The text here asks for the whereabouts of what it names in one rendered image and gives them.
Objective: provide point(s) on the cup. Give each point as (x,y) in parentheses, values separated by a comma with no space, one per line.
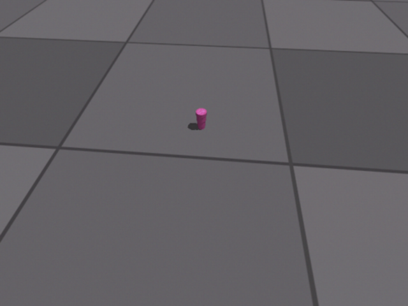
(201,114)

